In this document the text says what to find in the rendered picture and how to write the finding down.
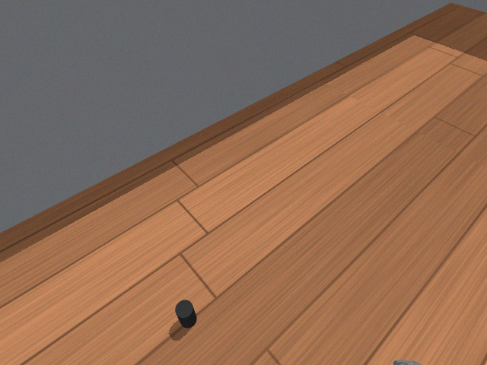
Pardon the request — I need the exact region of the can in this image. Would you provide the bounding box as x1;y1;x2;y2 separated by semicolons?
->
175;300;197;329

